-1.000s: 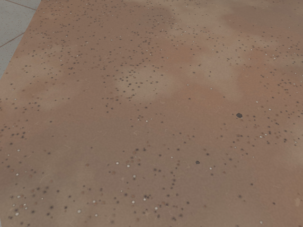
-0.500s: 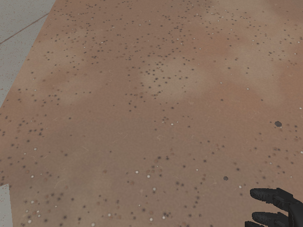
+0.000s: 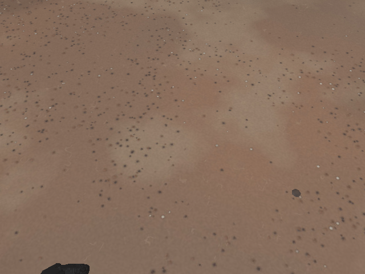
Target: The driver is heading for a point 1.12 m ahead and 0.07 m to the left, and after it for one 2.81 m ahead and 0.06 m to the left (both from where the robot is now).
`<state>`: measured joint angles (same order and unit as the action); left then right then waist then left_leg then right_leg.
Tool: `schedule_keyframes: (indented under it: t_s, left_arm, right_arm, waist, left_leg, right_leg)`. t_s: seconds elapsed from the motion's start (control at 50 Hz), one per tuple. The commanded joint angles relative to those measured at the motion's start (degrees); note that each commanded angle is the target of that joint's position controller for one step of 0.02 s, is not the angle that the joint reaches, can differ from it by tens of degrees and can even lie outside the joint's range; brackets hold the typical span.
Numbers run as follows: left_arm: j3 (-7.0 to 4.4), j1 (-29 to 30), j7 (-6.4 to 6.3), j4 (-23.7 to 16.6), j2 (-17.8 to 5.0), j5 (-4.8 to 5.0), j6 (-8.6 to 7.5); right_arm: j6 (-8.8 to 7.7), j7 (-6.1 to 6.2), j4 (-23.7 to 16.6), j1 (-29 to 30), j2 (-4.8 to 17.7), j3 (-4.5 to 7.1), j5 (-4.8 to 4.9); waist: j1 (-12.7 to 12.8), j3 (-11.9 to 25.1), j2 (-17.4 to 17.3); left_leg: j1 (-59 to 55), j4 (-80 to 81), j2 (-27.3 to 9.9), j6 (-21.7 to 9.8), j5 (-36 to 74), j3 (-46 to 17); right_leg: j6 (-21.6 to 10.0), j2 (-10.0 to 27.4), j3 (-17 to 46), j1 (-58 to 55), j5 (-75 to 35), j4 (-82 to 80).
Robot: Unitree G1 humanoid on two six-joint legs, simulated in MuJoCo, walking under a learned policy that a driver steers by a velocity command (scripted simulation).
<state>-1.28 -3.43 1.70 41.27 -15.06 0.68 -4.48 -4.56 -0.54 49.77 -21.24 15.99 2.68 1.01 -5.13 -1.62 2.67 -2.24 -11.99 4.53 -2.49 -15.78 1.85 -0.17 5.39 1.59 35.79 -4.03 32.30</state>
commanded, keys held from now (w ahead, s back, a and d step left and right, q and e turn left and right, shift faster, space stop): w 1.00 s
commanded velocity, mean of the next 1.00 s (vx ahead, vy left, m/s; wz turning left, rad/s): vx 0.50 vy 0.00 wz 0.00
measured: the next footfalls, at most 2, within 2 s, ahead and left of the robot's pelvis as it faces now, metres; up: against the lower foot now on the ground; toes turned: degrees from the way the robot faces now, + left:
right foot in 0.08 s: +0.24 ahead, -0.13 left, +0.00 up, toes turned -2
left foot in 0.64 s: +0.54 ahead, +0.11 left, +0.00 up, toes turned +2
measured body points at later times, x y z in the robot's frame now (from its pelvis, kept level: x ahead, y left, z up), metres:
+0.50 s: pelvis +0.28 -0.04 +0.01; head +0.30 -0.04 +0.46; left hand +0.29 +0.24 -0.12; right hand +0.48 -0.28 -0.09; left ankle +0.47 +0.13 -0.69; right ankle +0.20 -0.13 -0.74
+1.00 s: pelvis +0.55 +0.02 +0.01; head +0.58 +0.03 +0.46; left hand +0.73 +0.27 -0.10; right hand +0.57 -0.26 -0.12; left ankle +0.50 +0.11 -0.74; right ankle +0.74 -0.16 -0.68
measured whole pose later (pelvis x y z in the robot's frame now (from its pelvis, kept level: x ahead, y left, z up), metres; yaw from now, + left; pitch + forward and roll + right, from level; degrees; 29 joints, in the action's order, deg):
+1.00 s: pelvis +0.55 +0.02 +0.01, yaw +0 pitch +1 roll +1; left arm -2.8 -6.7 0.3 44.8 -16.2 0.4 -3.8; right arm -4.9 -0.6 52.4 -19.3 15.2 2.5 0.4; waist -4.0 -0.9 2.7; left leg 1.7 -11.6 4.2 -3.4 -11.2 2.6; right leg 0.7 7.2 2.3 38.1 -2.5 38.9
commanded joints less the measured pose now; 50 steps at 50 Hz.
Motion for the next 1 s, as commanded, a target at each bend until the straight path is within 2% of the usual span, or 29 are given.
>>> schedule_keyframes:
  t_s: [0.02, 0.06, 0.08, 0.1, 0.12, 0.14, 0.16, 0.18, 0.2, 0.22, 0.26, 0.3, 0.34, 0.42, 0.52, 0.58, 0.6, 0.62, 0.64, 0.66, 0.68, 0.7, 0.72, 0.74, 0.76, 0.78, 0.84, 0.9, 1.0]
  left_arm:
    - [-1.35, 5.7, 0.95, -5.9, -5.5, 0.16, -1.30]
    - [-2.40, -0.7, 0.89, -4.5, -7.7, 0.08, -1.40]
    - [-3.80, -9.6, 0.40, -1.9, -10.2, -0.01, -1.34]
    - [-4.99, -20.3, -0.27, 0.0, -14.5, -0.59, -1.03]
    - [-5.66, -22.4, 0.10, 1.3, -17.6, -0.66, -0.76]
    - [-4.05, -22.2, 0.10, 0.7, -11.3, -0.23, -0.70]
    - [-3.36, -17.8, -0.08, 0.1, -9.6, -0.32, -0.72]
    - [-3.12, -13.8, -0.13, -0.5, -9.1, -0.52, -0.71]
    - [-2.81, -11.4, 0.02, -0.7, -7.8, -0.90, -0.78]
    - [-2.64, -10.3, 0.03, -0.7, -7.3, -1.47, -1.09]
    - [-2.65, -10.1, 0.22, 0.0, -6.8, -0.92, -1.72]
    - [-2.95, -10.8, 0.00, 1.1, -7.8, -0.59, -2.09]
    - [-3.26, -12.5, -0.52, 2.2, -8.8, -0.60, -1.83]
    - [-3.42, -15.2, -1.26, 3.9, -9.8, -0.17, -1.13]
    - [-3.77, -19.8, -1.65, 7.1, -10.7, 0.37, 0.16]
    - [-4.23, -19.1, -2.13, 7.8, -11.5, 0.55, 1.04]
    - [-4.36, -18.1, -2.26, 7.7, -12.0, 0.51, 1.32]
    - [-4.10, -17.3, -2.37, 7.6, -11.5, 0.35, 1.71]
    - [-3.14, -17.5, -2.57, 6.6, -9.5, -0.38, 1.80]
    - [-1.14, -23.9, -2.00, 5.1, -3.3, -0.75, 0.72]
    - [-1.24, -22.8, -1.80, 6.0, -4.6, -0.12, -0.62]
    - [-2.63, -18.0, -1.38, 4.6, -9.6, 1.58, -1.53]
    - [-2.63, -14.3, -1.40, 3.6, -9.7, 1.88, -1.89]
    - [-2.77, -12.4, -1.65, 3.3, -9.2, 1.01, -1.79]
    - [-3.06, -13.0, -1.84, 3.6, -8.6, 0.30, -1.18]
    - [-2.89, -14.5, -1.84, 3.9, -7.4, 0.17, -0.52]
    - [-2.66, -13.4, -2.15, 3.5, -5.7, -0.25, 0.71]
    - [-2.43, -7.6, -2.05, 1.6, -4.9, -0.59, 0.51]
    - [-1.64, 2.1, -0.87, -1.1, -3.4, 0.04, -0.32]
  right_arm:
    - [0.65, 0.64, -1.0, -1.8, 10.3, 2.49, 0.25]
    - [1.32, 0.86, -1.1, 0.0, 11.3, 2.69, 0.08]
    - [1.63, 0.98, -1.3, 0.5, 10.4, 2.20, -0.27]
    - [1.48, 1.16, -2.9, 0.0, 7.6, 0.89, -1.62]
    - [0.24, 0.46, -3.1, -8.2, 0.4, -1.07, -1.06]
    - [-0.88, 0.13, -2.3, -4.2, 6.8, 0.19, 0.15]
    - [-1.57, -0.14, -4.2, 1.4, 9.4, 1.05, 1.51]
    - [-1.82, 0.12, -4.9, 4.6, 8.7, 0.83, 1.21]
    - [-1.66, 0.30, -5.2, 6.1, 8.0, 1.01, 0.13]
    - [-1.20, 0.27, -5.0, 4.7, 7.3, 1.07, -0.09]
    - [-0.05, 0.38, -4.1, 3.0, 5.4, 0.76, -0.22]
    - [0.77, 0.66, -4.9, 5.4, 4.6, 0.59, -0.62]
    - [0.80, 0.68, -6.3, 9.6, 4.2, 0.44, -1.00]
    - [-0.09, -0.09, -8.0, 17.3, 2.9, -0.13, -0.73]
    - [-0.85, -1.53, -10.8, 24.7, 3.4, -0.22, -0.06]
    - [-1.21, -2.24, -10.9, 23.2, 5.0, 0.31, -0.12]
    - [-1.28, -2.17, -10.0, 19.9, 6.1, 0.89, -0.20]
    - [-1.27, -1.82, -7.7, 12.6, 8.1, 2.10, -0.33]
    - [-1.13, -1.23, -5.1, 2.7, 11.2, 3.38, -0.71]
    - [-0.68, -0.85, -4.1, -3.6, 17.2, 4.87, -1.52]
    - [-0.52, -1.04, -3.6, -4.3, 12.9, 3.67, -0.55]
    - [-0.60, -1.01, -4.1, 0.0, 10.1, 2.62, -0.24]
    - [-0.57, -0.93, -5.0, 4.2, 8.5, 2.15, -0.40]
    - [-0.64, -1.09, -5.3, 7.5, 6.7, 1.62, -0.73]
    - [-0.93, -1.20, -5.5, 9.3, 5.2, 1.11, -1.33]
    - [-1.15, -1.29, -5.3, 10.1, 5.4, 1.20, -1.58]
    - [-1.97, -1.02, -3.7, 9.1, 6.8, 1.64, -1.20]
    - [-1.61, -0.17, -2.2, 6.7, 7.9, 1.83, -0.94]
    - [-0.85, 0.43, 0.6, 1.5, 9.4, 1.93, -0.18]
  waist:
    - [1.4, -2.3, -5.7]
    - [5.5, 2.0, -7.2]
    - [9.8, 7.9, -6.4]
    - [13.3, 17.2, -0.4]
    - [8.8, 23.9, 15.2]
    - [11.5, 21.9, 8.6]
    - [10.9, 13.2, 5.4]
    - [9.2, 8.4, 0.6]
    - [7.7, 4.7, -1.3]
    - [5.8, 4.5, 1.0]
    - [4.4, 4.1, 1.5]
    - [4.2, 2.0, 0.7]
    - [5.3, 0.5, 0.0]
    - [7.9, -1.2, 0.3]
    - [9.8, -2.9, 0.5]
    - [7.7, -1.5, 1.6]
    - [5.6, 0.6, 2.3]
    - [1.7, 5.2, 1.6]
    - [-2.1, 12.8, -0.8]
    - [-0.4, 21.2, -13.9]
    - [-1.5, 23.7, -16.3]
    - [-1.1, 14.4, -12.4]
    - [0.5, 8.9, -8.9]
    - [2.1, 4.6, -6.3]
    - [4.0, 3.0, -7.1]
    - [5.2, 2.9, -8.8]
    - [6.1, 1.5, -7.0]
    - [4.6, 0.1, -5.7]
    - [0.8, -2.0, -5.4]
  left_leg:
    - [-2.0, -0.9, -18.9, -8.0, 22.3, -8.3]
    - [-2.9, -8.9, -17.8, -6.5, 37.9, -6.9]
    - [0.5, -19.4, -14.8, -4.9, 42.6, -4.6]
    - [12.3, -37.3, -11.3, -2.8, 27.8, -2.2]
    - [35.6, -55.9, -0.5, 0.8, -13.0, -3.0]
    - [42.0, -62.0, -2.8, 0.0, -17.2, -10.2]
    - [45.4, -62.5, -5.6, -0.6, -12.3, -8.9]
    - [43.9, -60.0, -8.5, -0.4, -7.0, -6.9]
    - [42.4, -56.9, -10.2, 0.0, -3.7, -6.4]
    - [38.6, -55.2, -11.7, 0.5, -1.4, -6.8]
    - [36.0, -52.3, -12.3, 1.6, 0.2, -6.2]
    - [38.2, -48.1, -12.7, 2.7, 3.1, -5.6]
    - [40.8, -41.4, -12.9, 3.6, 8.8, -5.4]
    - [38.4, -26.7, -10.9, 3.5, 20.5, -3.4]
    - [39.4, -18.8, -9.2, 1.8, 19.5, -3.3]
    - [35.9, -16.5, -7.9, -0.4, 13.4, -2.7]
    - [30.5, -15.8, -6.3, -1.4, 11.9, -1.2]
    - [20.1, -14.5, -4.6, -3.0, 12.5, 0.5]
    - [3.8, -16.9, -9.2, -5.6, 13.8, -4.1]
    - [-19.1, -15.1, -23.7, -14.8, 5.6, -29.6]
    - [-21.4, -6.4, -26.7, -17.0, -2.0, -44.0]
    - [-14.4, -5.0, -24.9, -13.9, -5.2, -36.4]
    - [-6.2, -3.8, -22.7, -11.9, -2.5, -29.0]
    - [1.5, -1.8, -20.4, -11.0, 2.2, -23.6]
    - [6.6, 0.2, -18.4, -10.1, 5.9, -19.9]
    - [10.0, 1.8, -17.8, -10.6, 8.4, -18.1]
    - [12.9, 4.6, -16.6, -11.6, 15.8, -12.5]
    - [11.1, 5.2, -15.5, -10.6, 19.7, -8.6]
    - [7.4, 5.3, -15.2, -9.1, 16.9, -5.9]
  right_leg:
    - [-2.0, -1.2, -0.3, 0.5, 4.8, -3.0]
    - [-4.2, -4.1, -3.0, -9.8, 8.3, -4.6]
    - [-6.1, -5.0, -3.9, -22.6, 6.7, -5.1]
    - [-9.8, 5.1, 7.1, -41.1, 4.0, -2.3]
    - [-18.6, 16.8, 34.8, -59.4, 18.4, -8.9]
    - [-16.9, 16.1, 38.9, -58.1, 25.3, -13.8]
    - [-14.6, 14.5, 30.3, -50.9, 23.1, -15.1]
    - [-13.7, 12.4, 24.1, -42.8, 16.3, -16.4]
    - [-13.4, 10.4, 19.7, -36.4, 10.6, -18.3]
    - [-13.5, 9.3, 17.1, -32.4, 7.0, -19.8]
    - [-14.0, 7.7, 12.8, -29.0, 3.6, -22.5]
    - [-14.3, 7.3, 9.5, -27.2, 0.9, -24.4]
    - [-14.0, 6.8, 7.2, -27.9, -0.1, -25.5]
    - [-11.6, 4.5, 2.4, -28.4, 2.0, -26.3]
    - [-11.0, 8.1, 3.1, -36.6, 1.7, -23.5]
    - [-9.6, 9.9, 3.6, -41.1, -5.9, -19.0]
    - [-8.9, 9.2, 2.8, -41.3, -14.3, -15.0]
    - [-7.5, 6.7, 0.7, -39.6, -21.4, -6.3]
    - [-5.7, 3.8, -1.4, -31.0, -14.8, 7.4]
    - [-1.1, -5.5, -3.9, -7.0, 10.0, 30.0]
    - [-1.0, -8.4, 4.0, 2.3, 37.4, 38.8]
    - [-2.0, -4.8, 5.5, 7.7, 34.9, 42.4]
    - [-2.5, -1.6, 3.6, 7.5, 29.4, 40.3]
    - [-2.1, 0.5, 2.4, 5.6, 25.1, 36.6]
    - [-1.9, 2.2, 2.8, 2.2, 21.8, 33.7]
    - [-1.3, 2.8, 2.7, -1.0, 20.2, 32.5]
    - [0.5, 3.3, 1.8, -0.6, 15.9, 27.4]
    - [1.4, 3.1, 1.3, 2.3, 6.6, 16.8]
    - [0.8, 0.3, -1.0, 0.0, -2.5, 2.0]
